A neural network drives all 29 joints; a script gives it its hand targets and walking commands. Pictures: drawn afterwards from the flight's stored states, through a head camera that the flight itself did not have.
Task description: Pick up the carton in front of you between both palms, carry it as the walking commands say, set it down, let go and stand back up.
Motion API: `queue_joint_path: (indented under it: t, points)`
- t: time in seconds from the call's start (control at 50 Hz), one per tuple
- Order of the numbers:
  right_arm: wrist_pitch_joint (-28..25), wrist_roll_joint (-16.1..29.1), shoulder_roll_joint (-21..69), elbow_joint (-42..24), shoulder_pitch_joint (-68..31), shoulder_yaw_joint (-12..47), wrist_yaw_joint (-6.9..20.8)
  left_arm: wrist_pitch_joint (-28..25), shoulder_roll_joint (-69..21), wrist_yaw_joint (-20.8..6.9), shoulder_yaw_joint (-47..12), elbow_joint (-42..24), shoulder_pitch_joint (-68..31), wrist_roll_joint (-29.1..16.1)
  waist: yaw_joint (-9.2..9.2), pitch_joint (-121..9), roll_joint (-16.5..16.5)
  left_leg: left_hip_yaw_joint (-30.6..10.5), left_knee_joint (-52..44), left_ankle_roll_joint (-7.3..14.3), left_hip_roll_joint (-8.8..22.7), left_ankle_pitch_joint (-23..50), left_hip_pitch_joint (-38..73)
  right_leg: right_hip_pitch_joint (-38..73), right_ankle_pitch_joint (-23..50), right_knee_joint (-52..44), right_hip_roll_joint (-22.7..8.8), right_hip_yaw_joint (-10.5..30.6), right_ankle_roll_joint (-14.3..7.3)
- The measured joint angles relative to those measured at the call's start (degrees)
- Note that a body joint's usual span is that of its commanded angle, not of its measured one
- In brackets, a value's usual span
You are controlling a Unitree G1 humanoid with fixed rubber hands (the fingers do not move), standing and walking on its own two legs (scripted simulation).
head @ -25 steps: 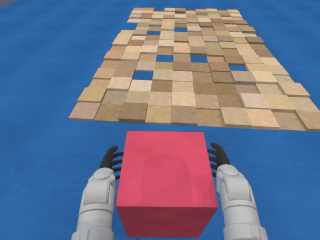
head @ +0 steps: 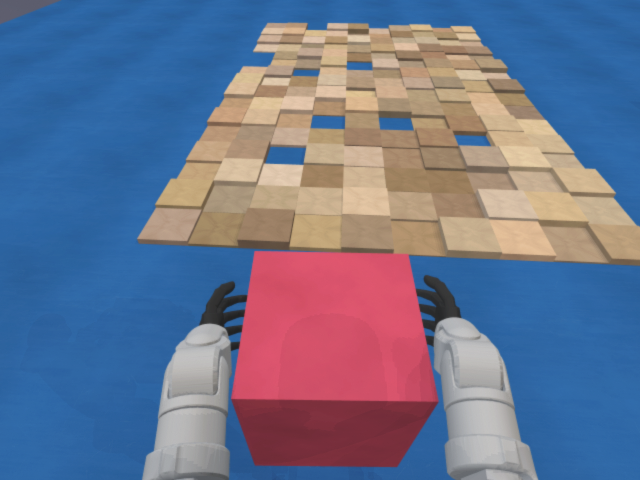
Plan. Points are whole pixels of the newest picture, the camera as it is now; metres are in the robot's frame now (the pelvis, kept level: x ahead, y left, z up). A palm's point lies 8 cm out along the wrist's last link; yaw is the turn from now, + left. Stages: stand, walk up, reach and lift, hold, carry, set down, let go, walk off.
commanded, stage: hold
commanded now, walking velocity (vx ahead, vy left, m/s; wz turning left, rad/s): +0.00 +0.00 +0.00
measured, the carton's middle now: (328, 363) +0.29 +0.00 -0.02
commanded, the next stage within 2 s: carry in 0.64 s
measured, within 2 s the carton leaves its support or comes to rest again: neither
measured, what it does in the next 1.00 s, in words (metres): shifts its weight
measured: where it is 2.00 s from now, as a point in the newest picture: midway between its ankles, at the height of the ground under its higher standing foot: (328, 368)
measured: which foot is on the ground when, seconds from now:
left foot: down 0.00-1.00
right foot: down 0.00-1.00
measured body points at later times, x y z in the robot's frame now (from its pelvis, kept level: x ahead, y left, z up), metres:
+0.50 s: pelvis +0.01 +0.00 +0.00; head -0.04 +0.00 +0.45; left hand +0.30 +0.15 +0.04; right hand +0.31 -0.16 +0.04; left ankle +0.02 +0.13 -0.74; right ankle +0.02 -0.13 -0.74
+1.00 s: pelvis +0.09 -0.01 -0.01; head +0.06 -0.01 +0.44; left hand +0.37 +0.15 +0.06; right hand +0.38 -0.16 +0.06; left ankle +0.05 +0.11 -0.74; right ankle +0.02 -0.14 -0.74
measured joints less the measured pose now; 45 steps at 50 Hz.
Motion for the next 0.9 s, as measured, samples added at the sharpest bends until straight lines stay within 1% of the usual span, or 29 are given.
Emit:
queue_joint_path:
  t: [0.62, 0.68, 0.74, 0.82, 0.86, 0.9]
  points:
    - [0.70, 0.59, -0.55, -2.09, 2.29, 2.22, -0.15, 0.68, 0.51, 0.22, -2.10, -2.11, 2.30, -0.49, 0.09, -0.27, 0.03, 0.23, -1.60, 0.07, 0.28, 0.04, 1.36, 1.35, 0.12, -1.65, -0.06, -0.27, -0.18]
    - [1.00, 1.05, -0.61, -2.58, 2.52, 2.43, -0.33, 0.96, 0.58, 0.34, -2.30, -2.65, 2.58, -0.81, 0.21, -2.80, 0.15, 1.03, 1.80, 0.04, 0.48, -2.07, -2.79, -2.92, -2.26, 1.89, -0.19, -0.99, -0.14]
    - [1.94, 2.27, -0.89, -5.18, 3.85, 3.81, -0.95, 1.84, 0.86, 0.98, -3.39, -5.25, 3.93, -2.14, 0.36, -5.36, 0.25, 2.99, 4.81, 0.19, 1.51, -7.64, -6.36, -6.80, -9.02, 5.50, -1.23, -3.21, -0.14]
    - [4.89, 4.41, -1.10, -11.35, 4.89, 5.74, -2.12, 4.71, 1.32, 2.20, -4.69, -11.67, 5.25, -4.75, 0.47, -7.20, 0.56, 4.53, 7.29, -0.25, 2.73, -5.48, -9.50, -10.35, -8.30, 8.72, -2.20, -5.80, -0.45]
    - [7.47, 5.54, -1.26, -14.65, 5.74, 6.43, -2.72, 7.18, 1.61, 2.78, -5.44, -14.60, 5.86, -6.12, 0.39, -8.49, 0.85, 4.82, 9.44, -0.43, 3.38, -7.58, -10.56, -10.80, -7.45, 9.31, -2.46, -6.99, -0.34]
    - [10.55, 6.76, -2.09, -17.89, 6.58, 6.65, -3.09, 9.97, 1.30, 3.62, -6.46, -16.64, 5.77, -6.93, 0.07, -9.73, 1.25, 5.83, 13.17, 0.03, 4.47, -11.64, -12.34, -10.67, -7.71, 9.48, -2.45, -8.35, -0.42]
